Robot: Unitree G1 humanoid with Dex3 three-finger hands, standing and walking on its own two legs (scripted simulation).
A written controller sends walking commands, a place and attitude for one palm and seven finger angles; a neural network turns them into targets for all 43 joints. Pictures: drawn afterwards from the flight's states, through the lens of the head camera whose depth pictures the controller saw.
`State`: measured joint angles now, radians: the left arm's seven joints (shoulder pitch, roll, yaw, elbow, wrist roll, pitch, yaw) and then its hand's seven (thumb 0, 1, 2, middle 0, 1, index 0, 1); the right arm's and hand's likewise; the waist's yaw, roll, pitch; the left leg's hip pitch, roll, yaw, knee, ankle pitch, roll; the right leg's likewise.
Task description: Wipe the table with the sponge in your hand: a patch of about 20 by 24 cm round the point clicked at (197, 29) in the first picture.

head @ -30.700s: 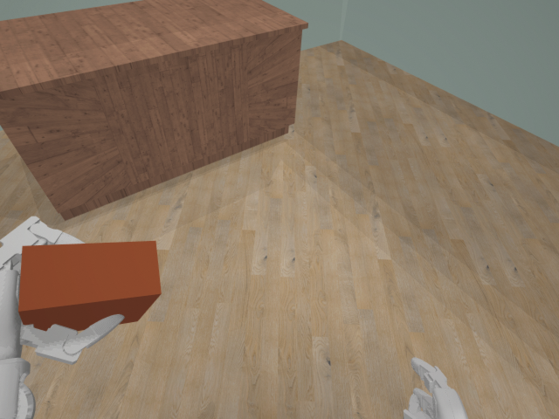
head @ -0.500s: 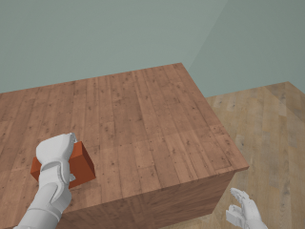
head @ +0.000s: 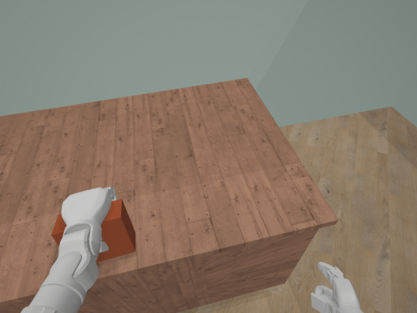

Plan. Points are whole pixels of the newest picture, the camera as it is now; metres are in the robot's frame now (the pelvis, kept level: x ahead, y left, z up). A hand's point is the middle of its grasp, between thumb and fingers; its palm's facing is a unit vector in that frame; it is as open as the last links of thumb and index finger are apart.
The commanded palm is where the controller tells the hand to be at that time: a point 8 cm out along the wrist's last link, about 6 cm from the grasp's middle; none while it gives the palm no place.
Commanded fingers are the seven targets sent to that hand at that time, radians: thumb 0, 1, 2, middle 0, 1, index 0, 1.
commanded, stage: lower the sponge onto the table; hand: left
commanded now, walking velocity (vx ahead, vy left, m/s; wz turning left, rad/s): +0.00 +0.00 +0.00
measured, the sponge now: (101, 238) +0.25 +0.29 -0.05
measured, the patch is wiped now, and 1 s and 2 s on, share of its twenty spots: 0.00 0.10 0.35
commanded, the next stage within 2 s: wipe forward along the first lane in 0.78 s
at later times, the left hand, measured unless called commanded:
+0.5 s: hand (99, 218) +0.28 +0.29 -0.01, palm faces -0.14 -0.05 -0.99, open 10.1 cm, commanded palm +0.27 +0.28 +0.05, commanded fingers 0.00 0.10 1.30 -1.20 -1.60 -1.20 -1.60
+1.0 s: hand (106, 214) +0.30 +0.28 -0.02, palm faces -0.11 -0.04 -0.99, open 10.1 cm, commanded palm +0.29 +0.28 +0.03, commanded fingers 0.00 0.10 1.30 -1.20 -1.60 -1.20 -1.60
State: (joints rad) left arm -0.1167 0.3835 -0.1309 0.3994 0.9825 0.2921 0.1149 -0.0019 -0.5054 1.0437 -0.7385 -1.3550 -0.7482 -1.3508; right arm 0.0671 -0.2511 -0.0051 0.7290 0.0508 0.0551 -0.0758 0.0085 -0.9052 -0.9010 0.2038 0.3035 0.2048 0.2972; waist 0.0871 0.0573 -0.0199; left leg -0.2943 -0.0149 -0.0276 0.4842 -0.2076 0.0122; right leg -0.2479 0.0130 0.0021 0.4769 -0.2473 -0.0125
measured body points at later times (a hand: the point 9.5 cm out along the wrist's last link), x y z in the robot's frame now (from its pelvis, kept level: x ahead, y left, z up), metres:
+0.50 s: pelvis +0.01 +0.00 -0.01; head +0.02 -0.01 +0.44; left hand +0.29 +0.29 +0.04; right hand +0.19 -0.25 -0.11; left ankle +0.03 +0.11 -0.74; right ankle +0.00 -0.12 -0.74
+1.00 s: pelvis +0.00 +0.00 -0.01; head +0.02 -0.01 +0.44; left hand +0.30 +0.28 +0.04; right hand +0.19 -0.24 -0.12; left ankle +0.03 +0.11 -0.74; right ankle +0.00 -0.12 -0.74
